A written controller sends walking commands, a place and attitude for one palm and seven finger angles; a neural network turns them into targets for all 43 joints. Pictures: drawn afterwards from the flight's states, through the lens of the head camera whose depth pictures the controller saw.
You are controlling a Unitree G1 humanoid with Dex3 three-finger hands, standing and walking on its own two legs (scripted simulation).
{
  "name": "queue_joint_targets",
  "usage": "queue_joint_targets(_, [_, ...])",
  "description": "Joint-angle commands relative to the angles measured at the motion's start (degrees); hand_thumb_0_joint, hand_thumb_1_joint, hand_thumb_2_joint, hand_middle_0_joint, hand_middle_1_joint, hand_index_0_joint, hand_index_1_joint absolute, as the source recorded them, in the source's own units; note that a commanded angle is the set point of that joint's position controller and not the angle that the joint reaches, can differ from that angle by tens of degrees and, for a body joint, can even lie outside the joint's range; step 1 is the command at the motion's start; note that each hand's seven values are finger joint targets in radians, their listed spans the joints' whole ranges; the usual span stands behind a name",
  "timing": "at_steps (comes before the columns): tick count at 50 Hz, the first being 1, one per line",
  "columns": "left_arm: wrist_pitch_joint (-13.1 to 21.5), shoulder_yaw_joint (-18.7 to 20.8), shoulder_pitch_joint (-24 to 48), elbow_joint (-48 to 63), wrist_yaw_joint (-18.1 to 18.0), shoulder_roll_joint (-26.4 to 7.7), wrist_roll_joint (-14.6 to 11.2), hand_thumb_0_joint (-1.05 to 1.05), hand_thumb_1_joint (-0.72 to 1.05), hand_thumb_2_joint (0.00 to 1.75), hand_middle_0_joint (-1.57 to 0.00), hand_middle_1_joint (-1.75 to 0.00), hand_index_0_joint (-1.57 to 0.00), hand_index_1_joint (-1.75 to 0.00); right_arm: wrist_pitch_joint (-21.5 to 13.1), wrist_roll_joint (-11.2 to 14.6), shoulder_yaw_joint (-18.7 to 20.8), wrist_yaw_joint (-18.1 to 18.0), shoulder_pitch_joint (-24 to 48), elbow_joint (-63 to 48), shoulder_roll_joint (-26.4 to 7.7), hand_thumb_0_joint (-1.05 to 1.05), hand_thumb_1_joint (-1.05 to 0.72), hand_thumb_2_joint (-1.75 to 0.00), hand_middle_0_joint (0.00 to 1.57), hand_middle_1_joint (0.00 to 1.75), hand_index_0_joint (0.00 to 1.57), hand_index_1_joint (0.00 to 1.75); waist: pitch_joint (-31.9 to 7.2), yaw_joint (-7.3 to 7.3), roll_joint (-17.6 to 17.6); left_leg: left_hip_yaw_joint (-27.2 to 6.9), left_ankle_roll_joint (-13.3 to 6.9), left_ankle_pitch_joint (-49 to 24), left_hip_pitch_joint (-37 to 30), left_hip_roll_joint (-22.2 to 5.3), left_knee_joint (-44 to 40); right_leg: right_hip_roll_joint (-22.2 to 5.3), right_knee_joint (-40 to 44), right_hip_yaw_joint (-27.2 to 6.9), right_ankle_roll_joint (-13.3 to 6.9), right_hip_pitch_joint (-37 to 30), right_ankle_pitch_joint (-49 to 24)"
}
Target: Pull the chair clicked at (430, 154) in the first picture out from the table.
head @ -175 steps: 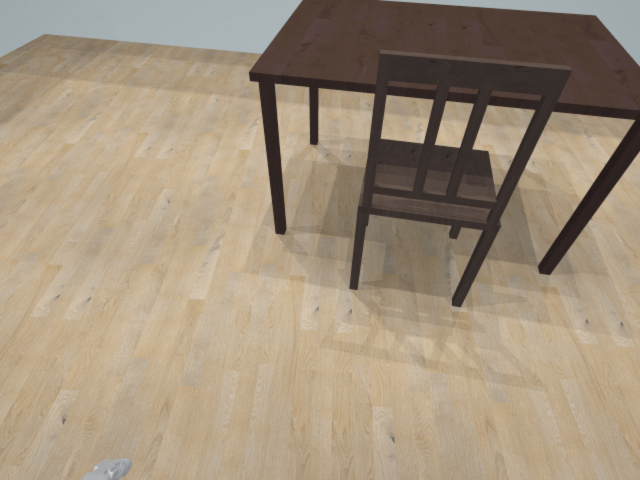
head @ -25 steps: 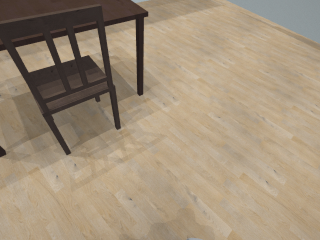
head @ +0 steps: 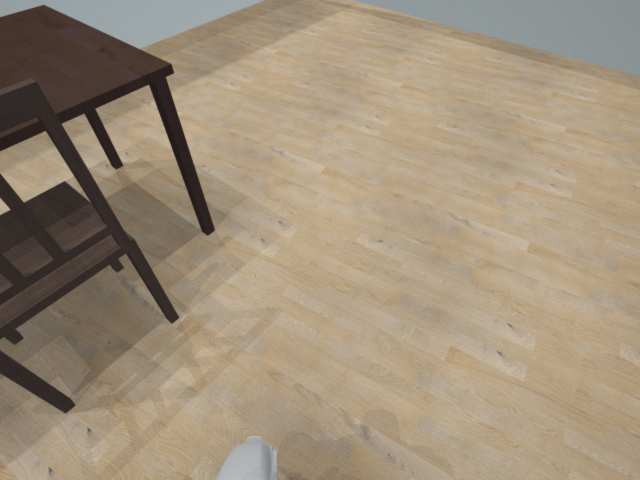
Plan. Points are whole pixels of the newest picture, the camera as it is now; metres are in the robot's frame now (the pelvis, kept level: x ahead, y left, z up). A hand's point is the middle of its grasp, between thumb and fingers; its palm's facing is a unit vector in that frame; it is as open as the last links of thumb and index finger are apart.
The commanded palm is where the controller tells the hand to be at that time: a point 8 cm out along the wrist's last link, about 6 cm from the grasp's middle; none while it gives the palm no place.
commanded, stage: walk to a spot facing it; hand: left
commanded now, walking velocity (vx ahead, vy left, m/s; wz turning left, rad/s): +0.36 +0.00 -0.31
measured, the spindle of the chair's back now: out of the picture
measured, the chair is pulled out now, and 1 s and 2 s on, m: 0.00 0.00 0.00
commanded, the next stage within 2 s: turn to face it in 0.72 s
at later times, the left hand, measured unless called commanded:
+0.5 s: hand (194, 365) +0.32 +0.25 -0.17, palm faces -0.15 -0.97 -0.17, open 7.3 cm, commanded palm none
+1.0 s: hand (283, 273) +0.52 +0.12 -0.16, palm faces -0.42 -0.87 -0.24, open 7.3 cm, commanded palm none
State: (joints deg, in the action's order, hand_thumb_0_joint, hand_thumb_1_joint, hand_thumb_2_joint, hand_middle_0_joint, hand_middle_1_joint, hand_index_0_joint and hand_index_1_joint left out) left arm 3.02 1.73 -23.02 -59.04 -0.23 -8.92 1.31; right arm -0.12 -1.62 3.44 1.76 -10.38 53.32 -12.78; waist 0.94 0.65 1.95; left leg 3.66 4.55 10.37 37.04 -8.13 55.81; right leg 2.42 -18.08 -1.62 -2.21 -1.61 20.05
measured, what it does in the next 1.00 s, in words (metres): walks ahead, turning right: left foot, then right foot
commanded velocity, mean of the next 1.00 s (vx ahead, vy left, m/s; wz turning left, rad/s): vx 0.12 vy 0.00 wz -0.32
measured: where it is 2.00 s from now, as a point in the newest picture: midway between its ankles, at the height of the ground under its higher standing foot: (335, 449)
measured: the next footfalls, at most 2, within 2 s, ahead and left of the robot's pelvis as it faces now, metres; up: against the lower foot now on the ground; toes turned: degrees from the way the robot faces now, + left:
left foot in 0.14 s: +0.24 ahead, +0.13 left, +0.00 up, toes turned +3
right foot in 0.78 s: +0.39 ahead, -0.10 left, +0.00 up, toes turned -31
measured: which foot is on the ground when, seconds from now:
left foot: up 0.00-0.12, down 0.14-0.78, up 0.80-1.00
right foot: down 0.00-0.14, up 0.16-0.76, down 0.78-1.00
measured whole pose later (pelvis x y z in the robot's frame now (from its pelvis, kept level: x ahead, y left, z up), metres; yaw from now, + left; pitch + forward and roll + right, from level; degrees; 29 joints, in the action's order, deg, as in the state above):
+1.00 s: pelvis +0.34 +0.00 -0.01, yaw -26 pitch -1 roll +0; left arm 0.5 2.4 -8.8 -55.7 -2.1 -9.0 1.2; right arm 1.1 -1.1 2.5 -1.3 -13.4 55.4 -9.6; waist 2.9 -2.6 2.2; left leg 0.9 3.2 21.7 28.6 -7.4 63.5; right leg 2.3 -30.2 6.9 -5.3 17.5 12.5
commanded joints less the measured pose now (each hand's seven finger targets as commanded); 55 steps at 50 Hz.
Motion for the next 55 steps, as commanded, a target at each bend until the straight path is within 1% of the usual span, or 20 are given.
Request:
queue_joint_targets(1, [1.4, 2.5, -3.6, 1.5, -1.2, -10.3, 0.1, 0.00, 0.90, 0.90, -0.20, -0.30, -0.20, -0.30, -2.2, 0.4, -0.1, 0.2, 9.2, -7.2, -2.0, 0.00, -0.90, -0.90, 0.20, 0.30, 0.20, 0.30, 6.8, 1.66, -9.5, 1.9, -1.7, -1.6, 1.3, 1.6, -8.8, -13.8, 4.3, -9.1, -6.7, 2.2, -33.9])
queue_joint_targets(4, [1.4, 2.9, -2.9, 1.0, -1.4, -11.5, 0.1, 0.00, 0.90, 0.90, -0.20, -0.30, -0.20, -0.30, -3.0, 0.5, 0.0, -0.5, 5.2, -6.0, -2.6, 0.00, -0.90, -0.90, 0.20, 0.30, 0.20, 0.30, 3.3, -0.80, -10.0, 4.1, -3.9, 0.9, -13.6, 6.0, -17.6, -13.1, -3.3, -8.8, -5.7, 3.9, -48.3])
queue_joint_targets(6, [1.6, 3.5, -1.3, 0.9, -1.3, -11.3, -0.4, 0.00, 0.90, 0.90, -0.20, -0.30, -0.20, -0.30, -3.6, 0.0, 1.1, -1.8, -12.0, -0.7, -6.6, 0.00, -0.90, -0.90, 0.20, 0.30, 0.20, 0.30, -5.9, -7.94, -7.4, 1.9, -5.0, -4.3, -35.8, 5.7, -24.3, -9.8, -22.0, -6.6, -3.0, 9.8, -44.8])
queue_joint_targets(7, [1.3, 3.7, -5.4, 1.2, -0.7, -8.2, -1.1, 0.00, 0.90, 0.90, -0.20, -0.30, -0.20, -0.30, -3.8, -0.8, 2.7, -2.6, -19.1, 1.2, -13.5, 0.00, -0.90, -0.90, 0.20, 0.30, 0.20, 0.30, -15.0, -9.21, 6.9, -13.6, -8.2, -5.3, -50.2, -8.5, -25.3, -2.5, -39.0, -1.6, -0.6, 19.8, -20.1])
queue_joint_targets(8, [1.3, 3.0, -7.8, 1.8, 0.0, -5.8, -1.8, 0.00, 0.90, 0.90, -0.20, -0.30, -0.20, -0.30, -3.8, -0.4, 3.1, -2.7, -21.3, 1.8, -16.8, 0.00, -0.90, -0.90, 0.20, 0.30, 0.20, 0.30, -18.2, -7.59, 17.1, -33.0, -13.3, -4.2, -54.3, -21.6, -35.1, 2.6, -57.5, -0.5, 0.4, 31.0, 11.4])
queue_joint_targets(9, [0.9, 3.3, -5.6, 1.6, -0.2, -7.5, -1.2, 0.00, 0.90, 0.90, -0.20, -0.30, -0.20, -0.30, -3.4, 0.5, 2.2, -2.7, -15.6, 0.6, -14.1, 0.00, -0.90, -0.90, 0.20, 0.30, 0.20, 0.30, -13.3, -5.66, 10.8, -33.5, -14.1, 7.4, -44.8, -22.0, -40.4, -1.6, -62.8, -4.2, -0.7, 32.2, 10.0])
queue_joint_targets(12, [-0.8, 3.6, 0.5, 1.8, 1.4, -5.2, 0.1, 0.00, 0.90, 0.90, -0.20, -0.30, -0.20, -0.30, -4.4, 0.4, -0.1, -3.0, -5.0, -0.7, -4.0, 0.00, -0.90, -0.90, 0.20, 0.30, 0.20, 0.30, 4.2, -0.83, 5.1, -15.2, -7.6, 10.2, -22.5, -13.9, -44.9, -7.7, -61.3, -2.1, 0.6, 33.1, -3.9])
queue_joint_targets(15, [-3.1, 3.6, -4.0, 0.5, 1.6, -2.2, 0.2, 0.00, 0.90, 0.90, -0.20, -0.30, -0.20, -0.30, -5.5, 0.7, -0.4, -3.4, -5.4, 0.8, -1.5, 0.00, -0.90, -0.90, 0.20, 0.30, 0.20, 0.30, 2.2, 2.40, 4.9, -2.2, -4.3, -1.2, -20.1, -9.7, -43.3, -7.4, -57.8, -0.4, 1.6, 30.3, -8.2])
queue_joint_targets(20, [-4.3, 4.6, 1.1, 3.4, 2.0, -2.6, 0.7, 0.00, 0.90, 0.90, -0.20, -0.30, -0.20, -0.30, -5.7, 1.0, 0.3, -3.4, -9.1, 1.4, -1.0, 0.00, -0.90, -0.90, 0.20, 0.30, 0.20, 0.30, 4.0, 1.86, 3.7, 3.3, -5.1, -4.7, -24.4, -9.9, -45.4, -8.8, -55.5, 0.1, 3.5, 40.7, -15.1])
queue_joint_targets(28, [-4.6, 3.6, 13.2, 7.9, 2.3, -2.4, 0.3, 0.00, 0.90, 0.90, -0.20, -0.30, -0.20, -0.30, -4.5, 0.5, 0.2, -3.8, -15.0, 3.6, -3.6, 0.00, -0.90, -0.90, 0.20, 0.30, 0.20, 0.30, 5.9, -1.47, 4.0, 10.4, -9.6, -32.8, -36.3, -11.4, -38.5, -8.2, -37.7, 6.9, 4.5, 43.9, -12.6])
queue_joint_targets(33, [-4.0, 3.1, 17.9, 9.9, 2.1, -2.3, 0.2, 0.00, 0.90, 0.90, -0.20, -0.30, -0.20, -0.30, -2.9, 0.0, 0.8, -3.8, -16.6, 4.7, -4.5, 0.00, -0.90, -0.90, 0.20, 0.30, 0.20, 0.30, 5.5, -2.86, 4.5, 13.6, -10.7, -43.2, -39.6, -12.7, -32.1, -4.6, -25.8, 11.1, 2.1, 37.2, -6.3])
queue_joint_targets(35, [-3.4, 3.3, 13.8, 9.4, 1.8, -3.9, 0.4, 0.00, 0.90, 0.90, -0.20, -0.30, -0.20, -0.30, -2.5, 0.2, 1.5, -3.6, -15.5, 4.0, -6.0, 0.00, -0.90, -0.90, 0.20, 0.30, 0.20, 0.30, 1.5, -0.86, 6.0, 14.9, -9.8, -51.2, -40.6, -13.3, -24.3, -2.3, -22.7, 12.4, 0.7, 30.4, -4.9])
queue_joint_targets(37, [-1.8, 4.2, 4.1, 7.0, 1.5, -7.0, 0.7, 0.00, 0.90, 0.90, -0.20, -0.30, -0.20, -0.30, -2.4, 0.8, 1.7, -3.1, -13.2, 2.2, -7.1, 0.00, -0.90, -0.90, 0.20, 0.30, 0.20, 0.30, -5.4, 4.54, 3.7, 15.4, -6.7, -47.3, -33.9, -11.8, -6.7, -1.4, -12.8, 11.6, -1.0, 12.5, -11.7])
queue_joint_targets(38, [-0.9, 5.3, -2.1, 5.4, 1.0, -12.7, 0.8, 0.00, 0.90, 0.90, -0.20, -0.30, -0.20, -0.30, -2.1, 1.9, 1.4, -2.6, -13.7, 0.5, -5.2, 0.00, -0.90, -0.90, 0.20, 0.30, 0.20, 0.30, -13.0, 6.92, -7.0, 15.5, -3.1, -16.0, -17.6, -6.2, 11.0, -13.5, -12.0, -4.2, -6.6, -6.7, -37.2])
queue_joint_targets(39, [-0.9, 6.3, -4.6, 4.8, 0.1, -17.8, -0.7, 0.00, 0.90, 0.90, -0.20, -0.30, -0.20, -0.30, -2.2, 2.0, 0.9, -2.9, -12.7, -1.6, -1.9, 0.00, -0.90, -0.90, 0.20, 0.30, 0.20, 0.30, -18.8, 5.94, -14.5, 10.1, 0.6, 27.2, -2.6, 4.0, 29.5, -28.1, -11.9, -26.0, -15.5, -15.4, -69.7])
queue_joint_targets(40, [-1.8, 6.3, -3.1, 6.0, -1.0, -17.3, -1.5, 0.00, 0.90, 0.90, -0.20, -0.30, -0.20, -0.30, -1.7, 2.0, 0.9, -3.9, -8.7, -3.1, -3.5, 0.00, -0.90, -0.90, 0.20, 0.30, 0.20, 0.30, -17.8, 6.50, -7.6, -0.5, -0.9, 25.4, -3.2, 1.4, 29.7, -28.0, -9.7, -21.7, -17.5, -10.6, -65.1])
queue_joint_targets(44, [-1.5, 3.2, 10.8, 8.0, -2.1, -8.7, -0.6, 0.00, 0.90, 0.90, -0.20, -0.30, -0.20, -0.30, 1.1, 0.3, -0.3, -3.5, -10.8, 1.4, 0.6, 0.00, -0.90, -0.90, 0.20, 0.30, 0.20, 0.30, -4.5, -1.72, -2.9, -2.7, -1.3, 13.0, -9.2, -0.8, 20.5, -19.5, -1.5, -7.8, -9.7, 15.6, -41.4])
queue_joint_targets(47, [-1.0, 2.1, 13.7, 7.5, -2.1, -6.9, 0.0, 0.00, 0.90, 0.90, -0.20, -0.30, -0.20, -0.30, 2.1, 0.3, -0.9, -3.3, -16.2, 4.1, 2.5, 0.00, -0.90, -0.90, 0.20, 0.30, 0.20, 0.30, -4.4, -4.88, -4.2, -2.3, -1.5, 10.4, -15.6, 0.8, 9.1, -15.1, -0.7, 0.3, -7.5, 21.7, -33.4])
queue_joint_targets(51, [-1.5, 2.2, 12.3, 6.1, -1.5, -6.9, 0.1, 0.00, 0.90, 0.90, -0.20, -0.30, -0.20, -0.30, 1.9, 0.7, -1.0, -2.7, -11.9, 3.1, 2.1, 0.00, -0.90, -0.90, 0.20, 0.30, 0.20, 0.30, -1.6, -2.49, -10.6, -0.5, -1.6, 9.9, -15.4, 2.6, -2.2, -15.4, 1.4, 2.0, -7.0, 19.1, -21.4])
queue_joint_targets(55, [-2.4, 3.3, 10.3, 5.8, -1.7, -8.7, 0.4, 0.00, 0.90, 0.90, -0.20, -0.30, -0.20, -0.30, 1.5, 0.8, -0.3, -2.2, -4.7, 0.5, 0.7, 0.00, -0.90, -0.90, 0.20, 0.30, 0.20, 0.30, 1.0, 0.34, -10.0, 0.5, -1.5, 14.0, -13.5, 2.7, -8.6, -19.9, -0.5, 0.8, -8.1, 15.2, -21.6])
